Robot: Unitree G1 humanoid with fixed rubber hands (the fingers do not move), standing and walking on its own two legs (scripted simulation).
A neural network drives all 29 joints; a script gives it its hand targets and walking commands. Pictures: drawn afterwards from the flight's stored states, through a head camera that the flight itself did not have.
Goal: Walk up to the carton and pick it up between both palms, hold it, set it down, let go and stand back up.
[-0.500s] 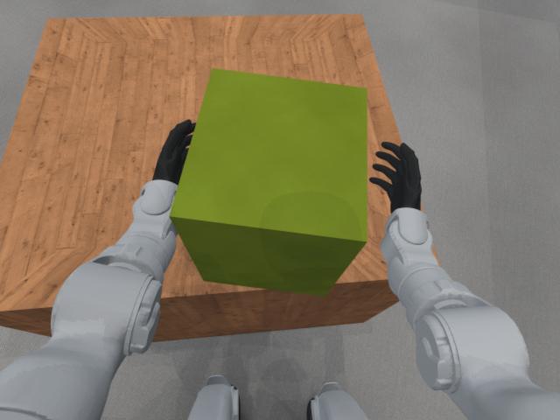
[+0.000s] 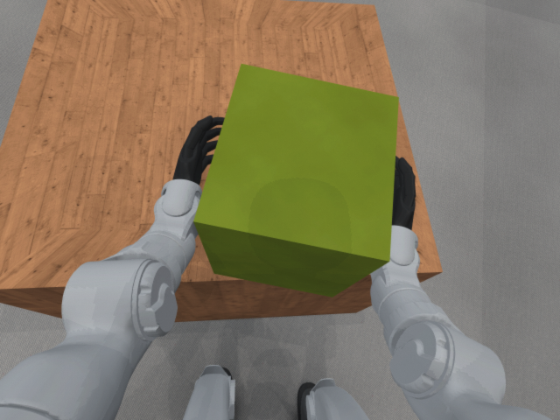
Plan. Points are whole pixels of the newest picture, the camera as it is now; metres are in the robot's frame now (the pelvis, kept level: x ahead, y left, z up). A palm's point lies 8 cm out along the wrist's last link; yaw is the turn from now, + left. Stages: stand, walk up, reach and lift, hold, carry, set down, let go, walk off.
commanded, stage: reach and lift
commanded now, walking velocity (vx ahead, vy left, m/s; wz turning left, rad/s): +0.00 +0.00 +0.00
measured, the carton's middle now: (293, 197) +0.44 -0.02 -0.03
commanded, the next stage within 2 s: none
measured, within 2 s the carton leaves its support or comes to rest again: neither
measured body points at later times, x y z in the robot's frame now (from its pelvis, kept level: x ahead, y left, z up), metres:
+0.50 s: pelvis +0.02 +0.00 +0.02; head +0.17 +0.01 +0.44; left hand +0.47 +0.13 -0.01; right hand +0.42 -0.17 -0.01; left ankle +0.06 +0.12 -0.68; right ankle +0.01 -0.15 -0.68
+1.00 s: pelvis +0.01 -0.01 +0.01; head +0.17 +0.00 +0.43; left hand +0.47 +0.13 -0.01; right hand +0.42 -0.17 -0.02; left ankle +0.06 +0.12 -0.68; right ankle +0.01 -0.15 -0.68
